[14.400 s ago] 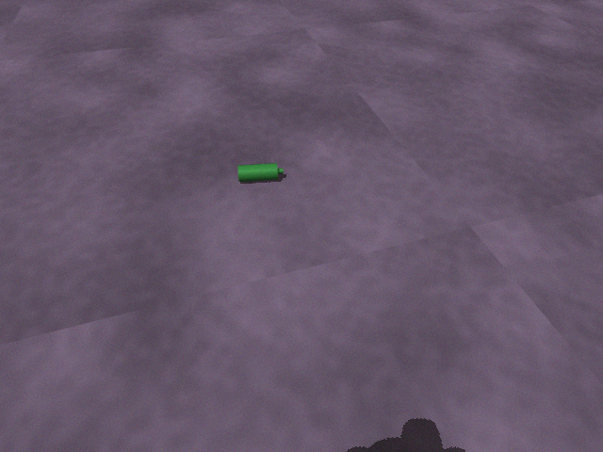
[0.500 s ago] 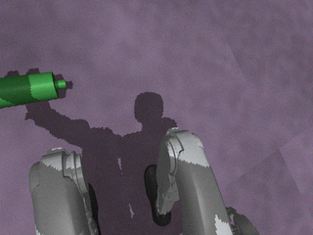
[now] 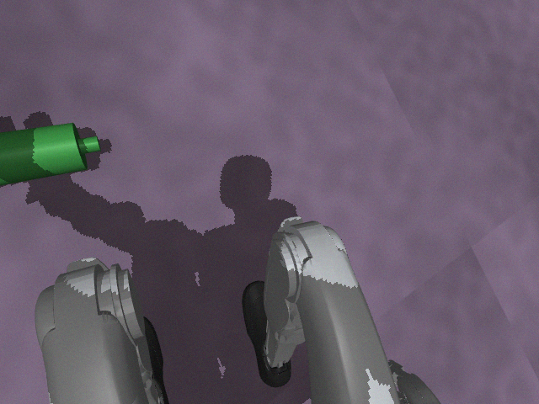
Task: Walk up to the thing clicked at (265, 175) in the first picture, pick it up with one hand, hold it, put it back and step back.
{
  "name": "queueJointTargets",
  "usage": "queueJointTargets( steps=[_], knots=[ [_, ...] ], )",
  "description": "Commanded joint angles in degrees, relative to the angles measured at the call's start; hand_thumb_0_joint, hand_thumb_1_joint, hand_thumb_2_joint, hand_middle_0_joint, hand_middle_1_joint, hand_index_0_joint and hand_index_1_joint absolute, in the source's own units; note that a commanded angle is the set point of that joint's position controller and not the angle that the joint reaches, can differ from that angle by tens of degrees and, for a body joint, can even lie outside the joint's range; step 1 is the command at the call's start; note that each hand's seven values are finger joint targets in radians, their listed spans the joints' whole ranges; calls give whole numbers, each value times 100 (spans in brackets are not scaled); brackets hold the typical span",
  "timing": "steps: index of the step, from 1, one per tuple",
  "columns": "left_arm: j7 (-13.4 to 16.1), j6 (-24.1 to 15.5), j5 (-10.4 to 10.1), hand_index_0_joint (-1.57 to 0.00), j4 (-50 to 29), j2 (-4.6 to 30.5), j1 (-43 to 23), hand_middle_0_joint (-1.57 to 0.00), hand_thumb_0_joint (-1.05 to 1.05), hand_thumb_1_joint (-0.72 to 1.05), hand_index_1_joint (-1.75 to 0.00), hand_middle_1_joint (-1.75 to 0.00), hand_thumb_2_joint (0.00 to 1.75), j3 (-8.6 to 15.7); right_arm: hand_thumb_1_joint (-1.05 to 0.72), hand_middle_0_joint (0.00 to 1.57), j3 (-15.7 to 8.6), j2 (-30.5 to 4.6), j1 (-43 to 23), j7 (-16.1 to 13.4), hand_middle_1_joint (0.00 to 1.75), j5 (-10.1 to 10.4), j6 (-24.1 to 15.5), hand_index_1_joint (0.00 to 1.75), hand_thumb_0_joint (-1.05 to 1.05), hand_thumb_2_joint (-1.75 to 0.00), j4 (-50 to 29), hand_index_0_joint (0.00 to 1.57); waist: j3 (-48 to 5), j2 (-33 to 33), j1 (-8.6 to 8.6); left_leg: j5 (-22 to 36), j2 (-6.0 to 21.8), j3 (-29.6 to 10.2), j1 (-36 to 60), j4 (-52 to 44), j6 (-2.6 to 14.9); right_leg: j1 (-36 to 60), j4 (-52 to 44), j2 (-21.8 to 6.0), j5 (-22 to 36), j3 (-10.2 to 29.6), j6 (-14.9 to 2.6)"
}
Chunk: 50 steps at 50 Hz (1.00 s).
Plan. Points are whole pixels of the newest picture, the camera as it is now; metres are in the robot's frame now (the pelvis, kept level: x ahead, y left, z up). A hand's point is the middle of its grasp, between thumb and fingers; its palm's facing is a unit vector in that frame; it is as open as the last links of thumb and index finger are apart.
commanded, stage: rise first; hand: left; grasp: from above
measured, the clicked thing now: (25, 155) +0.50 +0.30 -0.28
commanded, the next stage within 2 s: approach in 0.42 s
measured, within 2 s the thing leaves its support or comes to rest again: neither
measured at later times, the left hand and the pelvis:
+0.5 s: hand out of the picture +0.45 +0.35 -0.16, palm faces -0.45 -0.09 -0.89, open 14.1 cm; pelvis +0.00 +0.00 +0.00, yaw +1 degrees
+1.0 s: hand (23, 124) +0.51 +0.26 -0.16, palm faces -0.38 -0.05 -0.92, open 14.2 cm; pelvis +0.00 +0.00 +0.00, yaw +0 degrees
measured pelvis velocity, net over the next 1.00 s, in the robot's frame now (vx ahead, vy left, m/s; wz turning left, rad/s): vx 0.00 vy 0.00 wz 0.00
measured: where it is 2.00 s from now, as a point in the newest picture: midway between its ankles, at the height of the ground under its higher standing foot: (212, 371)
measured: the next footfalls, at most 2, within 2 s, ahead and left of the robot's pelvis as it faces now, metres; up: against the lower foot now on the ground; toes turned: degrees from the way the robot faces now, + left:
none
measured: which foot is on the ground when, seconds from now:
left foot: down 0.00-1.00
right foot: down 0.00-1.00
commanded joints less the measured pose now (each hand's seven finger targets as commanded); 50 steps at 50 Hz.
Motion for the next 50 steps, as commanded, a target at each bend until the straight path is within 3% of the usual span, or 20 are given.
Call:
queueJointTargets(
  steps=[1,2,5,8,13,15,17,20,22,26,28,30,35,36,38,43,45,46,47,50],
  knots=[
    [170,76,-198,-6,-920,1513,-1582,-7,0,-58,-104,-103,103,90,-91,20,-530,-1522,1185,-85,30,33,22,30,0,-90,-15,20,-4067,2275,119,1257,-181,263,3293,-1567,-96,1725,-1250,270,1361,-175,-242],
    [130,94,-201,-6,-845,1456,-1526,-7,0,-59,-104,-103,104,19,-91,20,-523,-1531,1214,-72,30,28,20,30,0,-90,-18,20,-3912,2238,63,1276,-165,255,3310,-1529,-81,1679,-1273,274,1385,-168,-232],
    [83,90,-226,-6,-845,1389,-1441,-7,0,-56,-105,-105,102,-17,-91,20,-549,-1542,1178,-77,30,56,38,30,0,-90,-28,20,-3882,2155,84,1148,-172,205,3206,-1590,-89,1590,-1246,262,1277,-190,-239],
    [44,56,-222,-7,-1084,1422,-1558,-7,0,-57,-104,-103,103,19,-90,20,-562,-1564,1219,-62,30,65,53,30,0,-90,-46,20,-4025,2298,94,1373,-167,166,3512,-1625,-116,1609,-1216,244,1419,-197,-229],
    [27,16,-207,-7,-895,1413,-1653,-7,0,-57,-104,-103,103,-24,-91,20,-530,-1549,1193,-56,30,76,51,30,0,-90,-75,20,-3640,2014,-12,924,-192,210,3095,-1623,-71,1542,-1327,250,1117,-172,-229],
    [52,-14,-190,-7,-928,1486,-1687,-8,0,-57,-103,-102,103,16,-91,20,-509,-1552,1188,-58,30,65,36,30,0,-90,-76,20,-3626,2123,33,888,-198,222,3110,-1648,-81,1572,-1323,241,1080,-168,-234],
    [93,-26,-177,-7,-882,1559,-1670,-8,0,-58,-104,-103,103,54,-91,20,-484,-1517,1118,-68,30,76,42,30,0,-90,-67,20,-3799,2132,108,912,-201,243,3165,-1636,-85,1601,-1318,260,1086,-149,-247],
    [95,-30,-110,-6,-860,1511,-1786,-7,0,-58,-105,-104,104,-14,-91,20,-480,-1504,1183,-67,30,52,36,30,0,-90,-80,20,-3908,2100,-3,1026,-218,316,3152,-1552,-65,1774,-1384,277,1194,-141,-226],
    [123,-39,-126,-6,-967,1578,-1820,-7,0,-58,-104,-103,104,30,-91,20,-477,-1517,1156,-88,30,47,30,30,0,-90,-93,20,-3989,2239,58,1038,-222,316,3185,-1588,-74,1771,-1374,265,1192,-144,-223],
    [106,-9,-143,-3,-755,1440,-1741,-7,0,-61,-104,-100,110,-49,-91,20,-476,-1524,1179,-90,30,39,36,30,0,-90,-79,20,-3927,2021,-9,991,-213,311,3096,-1556,-56,1770,-1430,284,1158,-158,-216],
    [96,13,-157,-6,-722,1265,-1769,-6,0,-58,-106,-105,103,-155,-90,20,-496,-1512,1196,-85,30,40,25,30,0,-90,-63,20,-3878,2146,-33,990,-213,265,3162,-1629,-84,1663,-1352,276,1161,-179,-238],
    [46,31,-165,-6,-709,962,-1941,-6,0,-58,-106,-105,103,-391,-90,20,-476,-1511,1268,-86,30,42,9,30,0,-90,-32,20,-3753,2069,-204,1063,-184,229,3250,-1583,-77,1561,-1385,286,1242,-203,-231],
    [163,10,-172,-6,-809,584,-2572,-6,0,-57,-107,-107,102,-655,-90,20,-468,-1562,1433,-101,30,7,-48,30,0,-90,21,20,-3757,2194,-462,1025,-160,167,3340,-1565,-116,1431,-1349,277,1282,-272,-224],
    [217,19,-170,-6,-892,592,-2665,-6,0,-57,-106,-106,103,-662,-90,20,-465,-1535,1416,-114,30,4,-56,30,0,-90,26,20,-3924,2276,-402,1054,-157,188,3422,-1558,-128,1441,-1360,289,1297,-267,-232],
    [354,83,-102,-6,-759,509,-2890,-7,0,-58,-106,-105,104,-718,-90,20,-447,-1544,1429,-137,30,-14,-88,30,0,-90,57,20,-3959,2490,-446,1036,-158,187,3504,-1608,-156,1378,-1323,291,1307,-280,-246],
    [756,515,158,-5,-337,1001,-2742,-7,0,-60,-104,-103,105,-303,-90,20,-371,-1593,1456,-122,30,-32,-142,30,0,-90,-72,20,-4076,2779,-301,1312,-183,254,3587,-1712,-176,1422,-1210,268,1517,-249,-279],
    [835,729,132,-5,-136,1024,-2579,-7,0,-61,-103,-101,106,-246,-90,20,-323,-1580,1373,-105,30,-18,-139,30,0,-90,-155,20,-4086,2694,-256,1387,-190,340,3461,-1667,-131,1553,-1256,273,1600,-188,-272],
    [834,837,83,-5,-95,932,-2570,-7,0,-61,-103,-101,106,-285,-90,20,-279,-1553,1376,-89,30,-4,-137,30,0,-90,-196,20,-4059,2585,-312,1418,-199,385,3340,-1627,-86,1675,-1278,307,1660,-161,-266],
    [837,926,30,-5,-102,1051,-2494,-7,0,-61,-104,-102,106,-220,-90,20,-257,-1548,1327,-74,30,15,-130,30,0,-90,-244,20,-4225,2456,-223,1490,-194,444,3239,-1559,-41,1857,-1363,338,1743,-123,-240],
    [714,1150,-236,-5,141,1144,-2196,-7,0,-61,-104,-102,106,-228,-90,20,-206,-1527,1241,-70,30,88,-134,30,0,-90,-302,20,-4223,1889,-181,1316,-192,533,2594,-1423,87,2340,-1499,386,1680,32,-160]
  ],
)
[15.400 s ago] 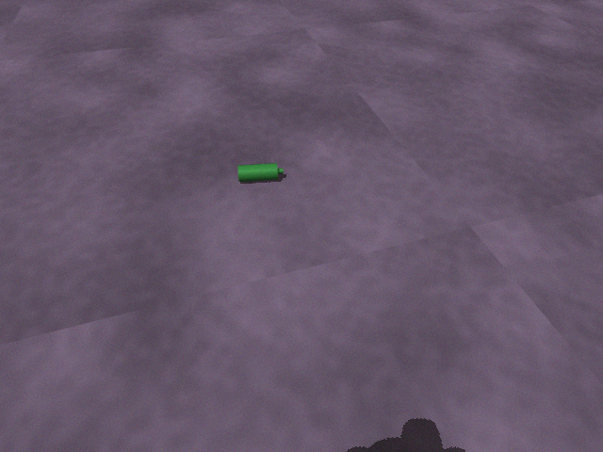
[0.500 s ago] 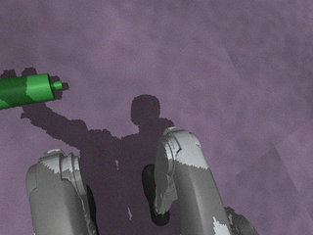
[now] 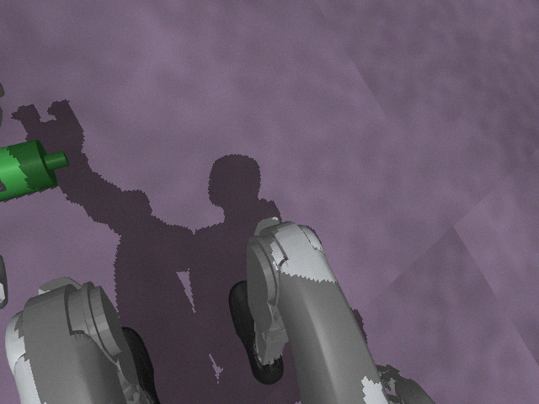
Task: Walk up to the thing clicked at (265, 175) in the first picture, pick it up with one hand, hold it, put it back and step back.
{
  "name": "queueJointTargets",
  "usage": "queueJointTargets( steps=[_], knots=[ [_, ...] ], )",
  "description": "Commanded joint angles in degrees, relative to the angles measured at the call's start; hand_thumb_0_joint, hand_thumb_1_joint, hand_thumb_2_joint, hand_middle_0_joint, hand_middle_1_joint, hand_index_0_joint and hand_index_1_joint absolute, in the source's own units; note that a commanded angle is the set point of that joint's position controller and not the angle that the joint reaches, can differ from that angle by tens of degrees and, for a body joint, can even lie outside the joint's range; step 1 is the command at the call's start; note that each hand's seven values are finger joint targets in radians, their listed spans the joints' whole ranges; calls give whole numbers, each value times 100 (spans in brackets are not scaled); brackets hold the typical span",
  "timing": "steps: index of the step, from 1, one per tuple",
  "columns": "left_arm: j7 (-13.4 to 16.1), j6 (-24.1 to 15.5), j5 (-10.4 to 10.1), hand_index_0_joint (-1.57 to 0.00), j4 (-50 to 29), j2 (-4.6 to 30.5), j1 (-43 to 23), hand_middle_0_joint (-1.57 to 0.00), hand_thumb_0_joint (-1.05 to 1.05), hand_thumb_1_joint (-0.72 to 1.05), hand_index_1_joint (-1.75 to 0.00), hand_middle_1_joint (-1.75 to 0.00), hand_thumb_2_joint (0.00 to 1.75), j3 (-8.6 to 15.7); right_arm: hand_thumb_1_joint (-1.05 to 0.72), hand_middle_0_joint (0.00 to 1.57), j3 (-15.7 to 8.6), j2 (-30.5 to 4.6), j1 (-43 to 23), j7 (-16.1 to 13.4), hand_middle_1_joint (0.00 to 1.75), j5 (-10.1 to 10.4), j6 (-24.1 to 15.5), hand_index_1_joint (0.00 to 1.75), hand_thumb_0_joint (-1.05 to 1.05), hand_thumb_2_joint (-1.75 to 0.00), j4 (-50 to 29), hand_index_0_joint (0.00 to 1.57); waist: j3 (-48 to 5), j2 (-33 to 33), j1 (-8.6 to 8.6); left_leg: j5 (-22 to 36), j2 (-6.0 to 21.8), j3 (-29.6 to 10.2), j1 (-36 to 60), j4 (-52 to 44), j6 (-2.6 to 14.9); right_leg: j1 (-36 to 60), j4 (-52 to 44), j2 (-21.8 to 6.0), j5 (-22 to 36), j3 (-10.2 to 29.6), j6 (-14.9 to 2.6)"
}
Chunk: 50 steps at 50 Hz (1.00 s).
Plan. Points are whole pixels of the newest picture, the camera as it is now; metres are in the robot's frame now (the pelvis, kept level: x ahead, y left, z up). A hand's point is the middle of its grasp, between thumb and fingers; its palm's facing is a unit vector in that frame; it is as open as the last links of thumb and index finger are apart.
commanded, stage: approach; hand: left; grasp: from above
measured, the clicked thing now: out of the picture +0.50 +0.30 -0.29
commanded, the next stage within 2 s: rest palm in 0.20 s
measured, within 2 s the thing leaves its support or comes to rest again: neither
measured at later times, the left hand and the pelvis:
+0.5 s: hand out of the picture +0.48 +0.33 -0.19, palm faces -0.45 -0.09 -0.89, open 14.4 cm; pelvis +0.01 +0.01 -0.01, yaw -1 degrees
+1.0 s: hand out of the picture +0.49 +0.30 -0.24, palm faces -0.45 -0.11 -0.89, open 14.2 cm; pelvis +0.00 +0.00 -0.02, yaw -3 degrees
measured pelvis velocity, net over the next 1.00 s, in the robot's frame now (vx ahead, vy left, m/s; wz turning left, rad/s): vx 0.00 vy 0.00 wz -0.05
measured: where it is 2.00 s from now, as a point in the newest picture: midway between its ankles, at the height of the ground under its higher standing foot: (204, 375)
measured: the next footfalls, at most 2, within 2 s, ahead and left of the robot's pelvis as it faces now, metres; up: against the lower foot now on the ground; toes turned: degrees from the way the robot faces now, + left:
none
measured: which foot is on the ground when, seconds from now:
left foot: down 0.00-1.00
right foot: down 0.00-1.00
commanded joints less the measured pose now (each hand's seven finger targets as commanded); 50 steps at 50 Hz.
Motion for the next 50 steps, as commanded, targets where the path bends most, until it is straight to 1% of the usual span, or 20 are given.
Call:
queueJointTargets(
  steps=[1,8,12,13,18,22,28,30,31,34,37,39,40,42,44,46,47,48,49,50],
  knots=[
    [80,439,-363,-5,-464,1884,-1364,-7,0,-60,-104,-102,105,194,-90,20,-376,-1498,1038,-77,30,81,-20,30,0,-90,-117,20,-4026,1589,319,1207,-268,510,2412,-1210,175,2658,-1414,311,1516,30,-78],
    [-645,152,-708,-6,-447,2276,-1150,-6,0,-56,-105,-105,100,343,-89,20,-325,-1617,876,-171,30,112,-54,30,0,-89,-233,20,-3359,932,172,369,-264,315,1783,-1170,200,2556,-1418,301,484,-1,-94],
    [-818,-387,-566,-6,-1134,2346,-1525,-6,0,-58,-106,-107,100,386,-90,20,-373,-1653,1000,-229,30,11,-29,30,0,-90,-153,20,-3443,1511,105,501,-251,261,2268,-1062,44,2357,-1357,282,563,-116,-188],
    [-831,-551,-546,-6,-1627,2140,-1749,-6,0,-59,-106,-106,103,188,-90,20,-355,-1542,1022,-211,30,-14,-24,30,0,-90,-116,20,-3760,1879,155,675,-240,249,2640,-1125,-23,2424,-1303,291,755,-156,-195],
    [-657,-835,-419,-4,-2411,1784,-1675,-6,0,-61,-100,-98,103,-17,-90,20,-631,-1599,1207,-174,30,-53,30,30,0,-90,68,20,-4263,2777,188,1229,-171,94,3774,-1223,-186,1838,-1075,242,1188,-353,-256],
    [-475,-673,-389,-3,-1354,1283,-1450,-6,0,-61,-100,-97,106,-301,-89,20,-571,-1554,1245,-97,30,-62,98,30,0,-90,200,20,-3664,2320,38,1400,-172,56,3457,-1207,-119,1582,-1066,256,1357,-452,-197],
    [-150,-492,-118,-5,-536,1604,-1385,-6,0,-56,-100,-99,102,-148,-89,20,-379,-1645,1161,-44,30,-80,95,30,0,-90,70,20,-3210,2233,47,1702,-203,-40,3341,-1276,-111,1578,-903,228,1629,-482,-191],
    [-55,-522,-65,-5,-594,1787,-1585,-6,0,-56,-101,-100,101,-53,-89,20,-314,-1657,1079,-8,30,-115,67,30,0,-90,-43,20,-3431,2328,16,1756,-191,-72,3485,-1256,-111,1645,-863,254,1656,-498,-190],
    [3,-527,-14,-5,-477,1885,-1725,-7,0,-56,-101,-99,101,5,-89,20,-284,-1712,1101,7,30,-139,28,30,0,-90,-96,20,-3324,2268,-102,1676,-193,-120,3456,-1225,-106,1561,-817,223,1611,-512,-177],
    [296,-574,67,-5,-379,2086,-1847,-7,0,-56,-99,-98,102,151,-89,20,-213,-1742,982,13,30,-185,-66,30,0,-90,-190,20,-3460,2395,-113,1389,-190,-46,3442,-1200,-104,1679,-845,265,1454,-507,-183],
    [495,-572,190,-5,79,2050,-1826,-6,0,-56,-99,-98,101,128,-89,20,-111,-1790,922,30,30,-265,-215,30,0,-90,-170,20,-2981,2394,-285,944,-193,-16,3142,-1139,-98,1435,-813,264,1104,-538,-174],
    [588,-560,250,-5,-61,2466,-1963,-7,0,-56,-99,-98,102,299,-89,20,-67,-1845,827,23,30,-290,-314,30,0,-90,-257,20,-3056,2305,-214,666,-200,74,2944,-1026,-36,1528,-922,303,897,-464,-169],
    [620,-516,262,-5,64,2387,-1872,-7,0,-56,-99,-98,101,176,-89,20,-21,-1811,920,16,30,-300,-340,30,0,-90,-196,20,-3076,2390,-191,724,-224,157,2875,-990,-18,1654,-986,297,957,-417,-162],
    [699,-466,187,-5,129,2410,-1823,-6,0,-56,-99,-98,101,182,-89,20,24,-1824,918,25,30,-342,-418,30,0,-90,-175,20,-3125,2284,-221,750,-203,180,2780,-896,2,1822,-1010,310,1020,-416,-135],
    [716,-418,158,-5,117,2663,-1742,-6,0,-55,-100,-99,101,418,-89,20,50,-1939,1005,56,30,-354,-499,30,0,-90,-264,20,-3131,2202,-252,820,-181,121,2807,-884,6,1898,-939,319,1067,-442,-127],
    [643,-360,30,-5,421,2414,-1646,-7,0,-55,-99,-98,102,302,-89,20,52,-1918,992,97,30,-387,-575,30,0,-90,-239,20,-2963,2050,-329,769,-154,91,2679,-801,11,1804,-902,327,1050,-484,-103],
    [655,-337,-30,-6,441,2778,-1447,-7,0,-54,-100,-99,101,569,-89,20,31,-1972,1011,99,30,-379,-575,30,0,-90,-153,20,-2975,2060,-211,715,-141,36,2612,-847,1,1870,-924,350,969,-513,-114],
    [588,-324,-59,-5,296,2613,-1478,-6,0,-55,-100,-99,101,429,-89,20,58,-1939,1009,112,30,-373,-599,30,0,-90,-265,20,-3021,2121,-239,799,-148,49,2628,-831,5,1960,-931,341,1051,-484,-110],
    [568,-311,-137,-5,250,2853,-1418,-7,0,-56,-100,-98,102,621,-89,20,54,-1950,1088,108,30,-384,-577,30,0,-90,-162,20,-3165,2090,-214,867,-130,38,2683,-800,13,2129,-957,351,1120,-486,-99],
    [504,-292,-85,-6,194,2778,-1369,-7,0,-55,-100,-99,103,521,-89,20,59,-1942,1081,115,30,-377,-580,30,0,-90,-205,20,-3185,2154,-204,986,-134,72,2682,-785,11,2230,-919,358,1249,-439,-101]
  ],
)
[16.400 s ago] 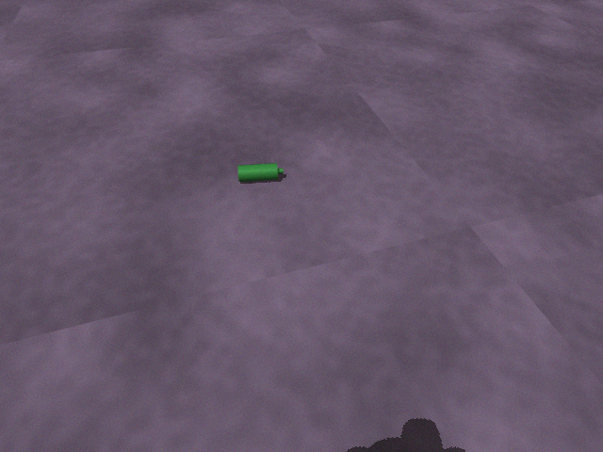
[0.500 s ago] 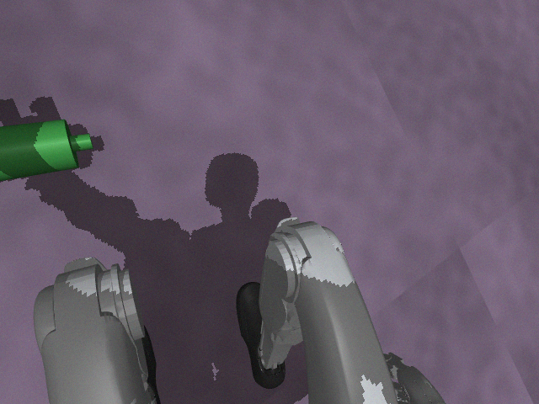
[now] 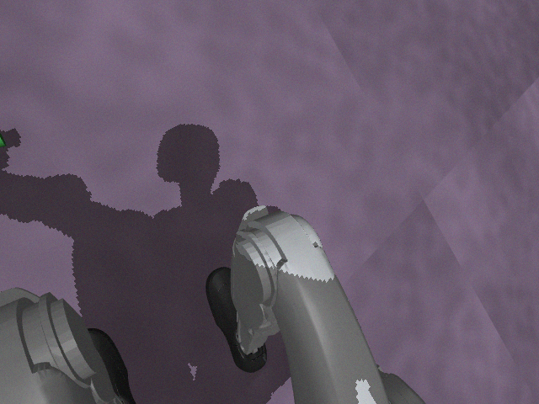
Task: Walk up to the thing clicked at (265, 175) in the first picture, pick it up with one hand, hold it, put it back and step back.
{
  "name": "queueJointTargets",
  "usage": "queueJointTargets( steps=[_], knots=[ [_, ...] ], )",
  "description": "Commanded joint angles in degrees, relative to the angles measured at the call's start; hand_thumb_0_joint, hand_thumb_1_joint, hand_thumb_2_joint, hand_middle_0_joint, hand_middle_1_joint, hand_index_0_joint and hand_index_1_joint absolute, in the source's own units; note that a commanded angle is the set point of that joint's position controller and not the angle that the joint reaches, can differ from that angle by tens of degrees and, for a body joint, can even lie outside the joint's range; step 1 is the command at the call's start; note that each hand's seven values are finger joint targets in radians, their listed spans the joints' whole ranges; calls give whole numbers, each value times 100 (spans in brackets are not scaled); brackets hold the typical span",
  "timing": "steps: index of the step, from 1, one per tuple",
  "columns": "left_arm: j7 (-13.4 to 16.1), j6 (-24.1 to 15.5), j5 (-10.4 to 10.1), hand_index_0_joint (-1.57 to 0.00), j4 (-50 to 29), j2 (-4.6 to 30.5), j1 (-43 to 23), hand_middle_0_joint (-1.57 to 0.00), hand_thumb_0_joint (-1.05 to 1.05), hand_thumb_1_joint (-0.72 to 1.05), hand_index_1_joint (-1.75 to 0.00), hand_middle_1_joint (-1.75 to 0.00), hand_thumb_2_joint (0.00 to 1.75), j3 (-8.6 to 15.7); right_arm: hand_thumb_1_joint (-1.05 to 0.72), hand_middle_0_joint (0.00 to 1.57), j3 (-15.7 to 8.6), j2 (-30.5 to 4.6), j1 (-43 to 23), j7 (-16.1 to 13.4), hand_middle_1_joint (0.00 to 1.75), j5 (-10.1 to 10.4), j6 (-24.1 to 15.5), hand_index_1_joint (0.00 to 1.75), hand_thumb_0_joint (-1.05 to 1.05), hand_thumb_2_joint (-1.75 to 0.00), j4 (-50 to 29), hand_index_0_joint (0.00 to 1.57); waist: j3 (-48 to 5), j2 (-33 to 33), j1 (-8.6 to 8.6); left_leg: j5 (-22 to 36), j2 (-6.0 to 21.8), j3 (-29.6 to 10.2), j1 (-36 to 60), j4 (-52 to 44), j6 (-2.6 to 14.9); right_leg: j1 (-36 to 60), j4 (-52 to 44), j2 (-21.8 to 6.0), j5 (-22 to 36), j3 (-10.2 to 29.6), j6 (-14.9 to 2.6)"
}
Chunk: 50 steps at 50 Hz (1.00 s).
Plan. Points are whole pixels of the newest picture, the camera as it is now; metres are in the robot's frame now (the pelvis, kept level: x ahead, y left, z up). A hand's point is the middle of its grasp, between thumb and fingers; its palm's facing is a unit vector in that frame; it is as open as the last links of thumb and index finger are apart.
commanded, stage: rest palm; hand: left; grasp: from above
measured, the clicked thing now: out of the picture +0.49 +0.32 -0.26
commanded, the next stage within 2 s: close in 0.34 s
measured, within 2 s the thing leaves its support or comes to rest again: neither
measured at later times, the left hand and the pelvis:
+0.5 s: hand out of the picture +0.46 +0.33 -0.24, palm faces -0.46 -0.15 -0.88, open 13.8 cm; pelvis +0.00 +0.00 +0.00, yaw -2 degrees
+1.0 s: hand out of the picture +0.47 +0.33 -0.24, palm faces -0.46 -0.16 -0.88, open 11.7 cm; pelvis +0.00 +0.00 +0.00, yaw -2 degrees
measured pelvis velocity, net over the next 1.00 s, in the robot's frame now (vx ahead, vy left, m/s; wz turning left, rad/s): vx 0.00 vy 0.00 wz -0.04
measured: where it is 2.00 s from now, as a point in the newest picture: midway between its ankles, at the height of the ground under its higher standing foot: (184, 369)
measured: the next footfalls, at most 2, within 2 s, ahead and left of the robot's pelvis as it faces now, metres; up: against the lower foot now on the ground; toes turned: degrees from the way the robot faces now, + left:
none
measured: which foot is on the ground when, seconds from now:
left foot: down 0.00-1.00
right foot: down 0.00-1.00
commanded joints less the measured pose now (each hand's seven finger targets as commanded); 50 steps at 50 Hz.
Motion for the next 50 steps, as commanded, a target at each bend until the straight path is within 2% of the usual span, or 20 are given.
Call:
queueJointTargets(
  steps=[1,7,8,12,13,15,16,22,24,30,32,35,38,39,40,41,44,45,47,50],
  knots=[
    [71,91,-209,-5,-819,1559,-1264,-7,0,-56,-100,-98,102,172,-89,20,-542,-1715,1132,-62,30,-6,-53,30,0,-90,11,20,-4020,2661,54,1227,-115,381,2908,-1346,-3,2368,-1282,283,1350,-225,-146],
    [-42,-60,-334,-6,-1171,1646,-1090,-7,0,-55,-101,-99,103,227,-89,20,-532,-1717,1132,-14,30,-19,3,30,0,-90,108,20,-4246,2898,108,1682,-64,292,3189,-1289,-71,2623,-1217,322,1728,-286,-169],
    [-75,-61,-266,-6,-1021,1513,-994,-8,0,-55,-101,-99,104,101,-90,20,-473,-1644,1118,22,30,-39,7,30,0,-90,129,20,-4066,2871,36,1706,-64,310,3170,-1201,-58,2572,-1185,329,1771,-273,-159],
    [-31,-225,-254,-5,-995,1469,-1008,-8,0,-55,-103,-100,108,92,-89,20,-447,-1727,1044,31,30,-52,39,30,0,-90,113,20,-3716,2849,-36,1548,-55,226,3113,-1229,-100,2253,-1212,331,1523,-391,-216],
    [-15,-272,-217,-6,-1117,1479,-1095,-9,0,-54,-103,-101,109,81,-89,20,-507,-1816,1082,44,30,-71,38,30,0,-90,107,20,-3664,2971,-67,1543,-51,213,3191,-1266,-118,2211,-1201,330,1505,-409,-216],
    [71,-315,-133,-7,-1185,1539,-1062,-9,0,-53,-104,-101,109,92,-89,20,-479,-1757,1036,68,30,-82,52,30,0,-90,135,20,-3852,3118,26,1609,-29,172,3420,-1344,-149,2221,-1135,347,1538,-438,-211],
    [83,-313,-95,-7,-851,1335,-1102,-9,0,-52,-103,-102,107,-31,-89,20,-438,-1759,1006,99,30,-106,29,30,0,-90,111,20,-3518,2980,-136,1444,-26,112,3279,-1337,-162,1953,-1080,326,1407,-494,-217],
    [328,-324,16,-7,-815,1306,-1285,-9,0,-52,-106,-104,110,-144,-90,20,-466,-1855,890,153,30,-128,-95,30,0,-90,112,20,-3463,2946,-177,1167,-34,160,3151,-1332,-118,2006,-1154,372,1335,-464,-175],
    [405,-318,0,-15,-812,1307,-1424,-15,0,-39,-105,-105,106,-174,-89,20,-444,-1882,820,156,30,-120,-138,30,0,-90,92,20,-3471,2888,-176,1119,-31,108,3091,-1345,-126,1919,-1112,358,1289,-500,-172],
    [539,-158,78,-21,-461,1374,-1372,-20,0,-30,-103,-105,98,-110,-89,20,-379,-1890,808,210,30,-147,-225,30,0,-90,49,20,-3420,2972,-204,1140,-24,73,3154,-1407,-145,1920,-1064,359,1322,-510,-173],
    [528,-92,52,-21,-418,1367,-1377,-20,0,-30,-101,-103,94,-129,-89,20,-334,-1870,709,239,30,-140,-278,30,0,-90,33,20,-3266,2913,-198,1065,-8,51,3055,-1375,-142,1809,-1045,354,1273,-510,-158],
    [548,-54,-17,-22,-649,1665,-1553,-20,0,-29,-101,-103,93,10,-89,20,-313,-1925,720,225,30,-118,-298,30,0,-90,-1,20,-3581,3037,-152,1222,-1,71,3148,-1338,-135,2034,-1056,361,1416,-465,-156],
    [497,29,-46,-25,-551,1491,-1403,-24,0,-26,-98,-99,91,-117,-89,20,-352,-1952,716,255,30,-132,-328,30,0,-90,4,20,-3557,3104,-172,1344,13,85,3256,-1303,-158,2055,-1015,380,1512,-450,-163],
    [488,36,-73,-26,-580,1685,-1403,-25,0,-24,-99,-101,93,9,-89,20,-259,-1878,726,252,30,-113,-327,30,0,-90,19,20,-3631,3069,-146,1430,20,50,3241,-1300,-159,2126,-1012,388,1559,-481,-159],
    [441,51,-76,-27,-536,1641,-1382,-25,0,-22,-99,-102,91,-12,-89,20,-252,-1901,772,262,30,-125,-336,30,0,-90,12,20,-3533,3074,-211,1417,7,77,3203,-1281,-148,2113,-1006,353,1542,-468,-151],
    [433,38,-194,-28,-688,1798,-1351,-26,0,-22,-98,-99,90,105,-89,20,-279,-1925,766,249,30,-107,-316,30,0,-90,15,20,-3697,3141,-107,1424,3,95,3176,-1329,-142,2304,-1088,383,1544,-445,-164],
    [297,53,-219,-32,-562,1720,-1203,-30,0,-18,-95,-97,88,-1,-90,20,-244,-1918,767,251,30,-111,-305,30,0,-90,-5,20,-3518,2966,-174,1420,2,143,3023,-1235,-103,2350,-1126,396,1572,-430,-141],
    [286,36,-277,-32,-698,1863,-1110,-31,0,-18,-95,-96,88,121,-89,20,-226,-1871,770,230,30,-86,-280,30,0,-90,-21,20,-3706,2896,-59,1493,-7,161,3014,-1227,-88,2509,-1186,403,1626,-417,-138],
    [233,14,-335,-34,-926,1901,-1163,-33,0,-15,-94,-96,88,134,-90,20,-271,-1906,842,207,30,-84,-236,30,0,-90,-5,20,-3890,2987,-48,1545,-7,195,3063,-1224,-78,2678,-1195,408,1707,-376,-139],
    [142,-41,-392,-36,-736,1694,-938,-34,0,-12,-92,-94,85,55,-90,20,-236,-1827,867,205,30,-79,-178,30,0,-90,15,20,-3716,2779,-103,1462,3,152,2847,-1234,-65,2678,-1229,419,1637,-404,-136]
  ],
)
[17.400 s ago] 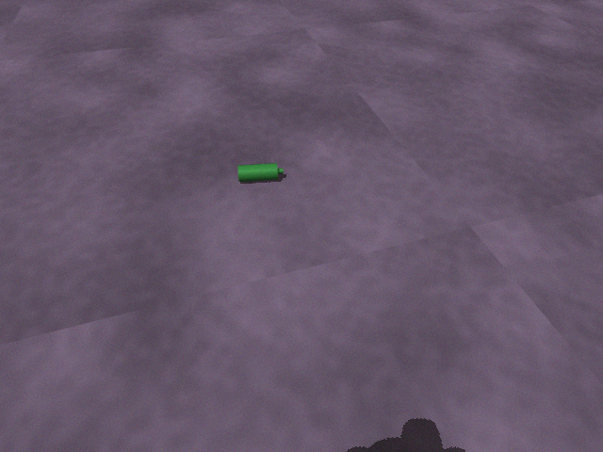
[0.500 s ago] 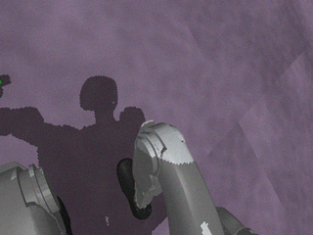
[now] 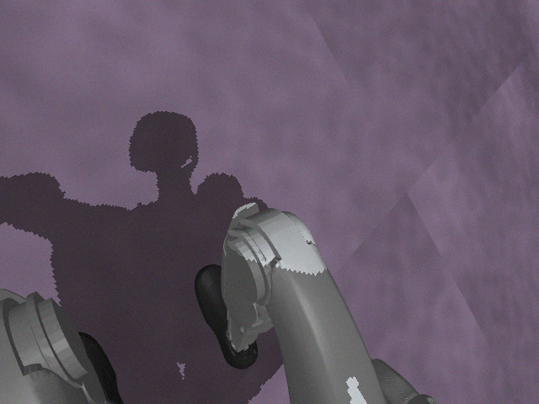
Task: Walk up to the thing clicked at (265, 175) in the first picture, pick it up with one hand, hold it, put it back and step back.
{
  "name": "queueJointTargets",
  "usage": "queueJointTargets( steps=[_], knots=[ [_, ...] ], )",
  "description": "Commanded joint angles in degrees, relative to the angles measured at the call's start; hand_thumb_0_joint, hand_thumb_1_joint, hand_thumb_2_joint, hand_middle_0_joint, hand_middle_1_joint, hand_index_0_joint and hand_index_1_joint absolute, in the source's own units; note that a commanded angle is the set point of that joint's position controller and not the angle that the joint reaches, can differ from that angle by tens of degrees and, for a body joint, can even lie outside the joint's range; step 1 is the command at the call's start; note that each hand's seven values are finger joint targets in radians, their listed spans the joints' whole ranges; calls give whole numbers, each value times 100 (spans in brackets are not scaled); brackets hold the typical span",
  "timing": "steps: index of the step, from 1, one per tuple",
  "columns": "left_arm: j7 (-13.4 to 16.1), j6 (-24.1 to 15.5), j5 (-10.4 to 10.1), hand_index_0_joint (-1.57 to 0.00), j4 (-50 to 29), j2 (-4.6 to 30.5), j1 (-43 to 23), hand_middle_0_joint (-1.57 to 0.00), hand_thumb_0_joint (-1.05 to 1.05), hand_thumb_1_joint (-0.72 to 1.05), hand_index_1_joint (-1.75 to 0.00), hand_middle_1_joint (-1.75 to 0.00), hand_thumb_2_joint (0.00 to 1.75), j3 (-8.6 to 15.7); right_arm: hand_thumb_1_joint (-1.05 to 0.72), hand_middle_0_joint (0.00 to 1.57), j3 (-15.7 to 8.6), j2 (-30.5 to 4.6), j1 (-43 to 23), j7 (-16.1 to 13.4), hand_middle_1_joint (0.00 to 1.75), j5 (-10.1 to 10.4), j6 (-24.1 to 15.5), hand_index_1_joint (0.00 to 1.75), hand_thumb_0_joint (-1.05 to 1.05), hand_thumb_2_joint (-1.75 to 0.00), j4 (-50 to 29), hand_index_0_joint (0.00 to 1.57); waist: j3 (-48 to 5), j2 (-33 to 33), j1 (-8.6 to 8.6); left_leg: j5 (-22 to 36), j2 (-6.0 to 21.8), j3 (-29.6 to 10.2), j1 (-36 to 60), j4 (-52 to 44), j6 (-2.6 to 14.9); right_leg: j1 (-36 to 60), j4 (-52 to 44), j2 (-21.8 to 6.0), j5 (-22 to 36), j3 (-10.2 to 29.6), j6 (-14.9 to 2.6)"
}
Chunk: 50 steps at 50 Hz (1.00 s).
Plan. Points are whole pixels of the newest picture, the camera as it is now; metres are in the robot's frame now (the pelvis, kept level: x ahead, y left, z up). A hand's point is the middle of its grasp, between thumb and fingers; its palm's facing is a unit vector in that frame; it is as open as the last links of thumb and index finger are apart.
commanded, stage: close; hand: left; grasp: from above
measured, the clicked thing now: out of the picture +0.47 +0.34 -0.26
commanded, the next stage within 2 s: settle in 0.86 s
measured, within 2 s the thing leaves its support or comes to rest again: leaves its support in 1.20 s
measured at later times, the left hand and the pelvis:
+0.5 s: hand out of the picture +0.44 +0.34 -0.24, palm faces -0.45 -0.16 -0.88, open 11.2 cm; pelvis +0.00 +0.00 +0.00, yaw +0 degrees
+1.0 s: hand out of the picture +0.45 +0.34 -0.24, palm faces -0.45 -0.16 -0.88, open 11.0 cm; pelvis +0.00 +0.00 +0.00, yaw +0 degrees
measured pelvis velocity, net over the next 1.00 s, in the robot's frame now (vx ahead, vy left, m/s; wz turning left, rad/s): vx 0.00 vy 0.00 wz -0.01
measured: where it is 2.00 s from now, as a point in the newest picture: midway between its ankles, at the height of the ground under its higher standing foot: (174, 369)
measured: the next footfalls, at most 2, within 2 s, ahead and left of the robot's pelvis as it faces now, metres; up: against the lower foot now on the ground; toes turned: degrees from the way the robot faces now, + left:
none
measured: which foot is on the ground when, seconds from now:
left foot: down 0.00-1.00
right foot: down 0.00-1.00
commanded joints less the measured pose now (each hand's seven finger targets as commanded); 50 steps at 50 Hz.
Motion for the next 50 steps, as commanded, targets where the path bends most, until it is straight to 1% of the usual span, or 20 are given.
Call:
queueJointTargets(
  steps=[1,5,6,9,12,13,14,16,20,21,22,26,28,39,41,43,44,47,48,50],
  knots=[
    [108,-61,-178,-37,-525,1223,-1085,-34,0,-11,-92,-94,83,-92,-89,20,-537,-1766,1162,-103,30,32,78,30,0,-90,100,20,-3880,2893,-122,1616,-13,427,2675,-1392,-18,2343,-1208,324,1670,-214,-171],
    [81,-162,-159,-39,-725,1312,-1103,-37,0,-8,-90,-93,82,-102,-89,20,-615,-1866,1157,-138,30,44,107,30,0,-90,102,20,-3939,3038,-40,1596,-5,383,2852,-1491,-51,2308,-1211,331,1587,-238,-189],
    [106,-191,-162,-41,-730,1408,-1173,-40,0,-6,-91,-93,86,-50,-89,20,-541,-1797,1134,-139,30,71,120,30,0,-90,73,20,-3950,2984,-4,1631,5,329,2904,-1508,-74,2234,-1173,313,1580,-270,-204],
    [115,-264,-68,-46,-540,1087,-1268,-45,0,1,-91,-92,86,-261,-89,20,-523,-1812,1089,-125,30,33,125,30,0,-90,79,20,-3644,3042,-192,1504,31,239,2999,-1558,-117,1883,-1083,308,1469,-342,-210],
    [220,-308,13,-50,-685,1267,-1401,-49,0,6,-89,-91,86,-195,-89,20,-499,-1839,1071,-143,30,25,131,30,0,-90,75,20,-3765,3225,-131,1599,25,259,3123,-1591,-130,1981,-1097,317,1539,-328,-217],
    [252,-306,45,-51,-550,1231,-1437,-50,0,8,-90,-91,87,-244,-89,20,-466,-1822,1017,-138,30,11,116,30,0,-90,59,20,-3615,3090,-173,1421,23,269,2957,-1571,-108,1907,-1101,315,1431,-330,-209],
    [298,-304,40,-52,-591,1293,-1392,-51,0,9,-89,-91,87,-199,-89,20,-513,-1881,998,-151,30,24,116,30,0,-90,82,20,-3659,3158,-101,1420,23,285,2993,-1605,-121,1912,-1116,329,1421,-318,-220],
    [331,-319,81,-54,-406,1161,-1427,-52,0,12,-88,-90,85,-271,-89,20,-444,-1843,947,-141,30,-14,67,30,0,-90,53,20,-3352,3024,-214,1217,26,253,2849,-1601,-115,1705,-1095,311,1263,-357,-204],
    [436,-281,174,-59,-495,1377,-1585,-58,0,18,-86,-88,85,-232,-89,20,-464,-1901,907,-152,30,-16,10,30,0,-90,45,20,-3565,3152,-169,1217,32,265,2964,-1611,-120,1788,-1102,318,1287,-328,-210],
    [456,-252,198,-61,-370,1304,-1541,-60,0,21,-87,-88,85,-241,-89,20,-457,-1910,942,-147,30,-33,0,30,0,-90,33,20,-3482,3089,-214,1199,18,268,2889,-1595,-108,1762,-1109,304,1285,-347,-196],
    [456,-240,162,-61,-299,1183,-1503,-60,0,21,-85,-87,84,-298,-89,20,-426,-1889,923,-137,30,-41,-21,30,0,-90,31,20,-3406,2939,-238,1194,28,240,2859,-1553,-104,1720,-1087,295,1288,-366,-178],
    [511,-210,188,-66,-348,1373,-1600,-64,0,28,-86,-88,83,-287,-89,20,-415,-1921,957,-154,30,-27,-69,30,0,-90,23,20,-3516,2914,-217,1204,8,331,2726,-1475,-55,1906,-1165,313,1354,-301,-157],
    [510,-176,112,-69,-100,1195,-1467,-67,0,30,-85,-86,84,-406,-89,20,-465,-1978,966,-170,30,-44,-74,30,0,-90,24,20,-3492,2759,-287,1175,17,366,2610,-1466,-34,2037,-1274,371,1381,-278,-147],
    [364,-142,-150,-79,-371,1336,-1563,-78,0,42,-82,-83,83,-301,-90,20,-389,-1903,1019,-122,30,29,-152,30,0,-90,41,20,-3642,2844,-193,1320,40,240,2784,-1513,-71,2053,-1178,322,1448,-306,-153],
    [349,-138,-149,-82,-407,1390,-1487,-80,0,46,-80,-82,81,-243,-89,20,-389,-1900,1068,-124,30,23,-129,30,0,-90,28,20,-3776,2948,-155,1488,28,282,2847,-1505,-75,2198,-1197,321,1563,-294,-155],
    [317,-130,-155,-83,-293,1273,-1414,-82,0,48,-81,-82,83,-312,-89,20,-410,-1900,1054,-123,30,33,-114,30,0,-90,61,20,-3592,2915,-165,1416,12,302,2739,-1508,-75,2062,-1176,325,1506,-291,-172],
    [316,-143,-138,-84,-428,1392,-1398,-83,0,50,-81,-83,84,-243,-89,20,-397,-1883,1066,-131,30,21,-91,30,0,-90,51,20,-3746,2977,-122,1496,18,336,2774,-1514,-69,2254,-1242,356,1573,-287,-164],
    [219,-124,-144,-87,-322,1275,-1334,-86,0,53,-81,-82,84,-331,-90,20,-385,-1857,1038,-111,30,24,-76,30,0,-90,38,20,-3535,2900,-177,1353,16,333,2681,-1479,-58,2110,-1192,339,1449,-275,-172],
    [257,-152,-180,-89,-601,1436,-1403,-88,0,56,-82,-83,86,-190,-89,20,-402,-1895,1068,-131,30,13,-45,30,0,-90,28,20,-3798,2990,-99,1507,14,335,2782,-1512,-66,2267,-1241,351,1542,-297,-174],
    [247,-141,-171,-89,-485,1366,-1385,-88,0,48,-82,-83,87,-235,-91,20,-398,-1869,1038,-146,30,27,-26,30,0,-90,29,20,-3747,3032,-118,1429,12,318,2788,-1531,-77,2175,-1218,338,1484,-302,-191]
  ],
)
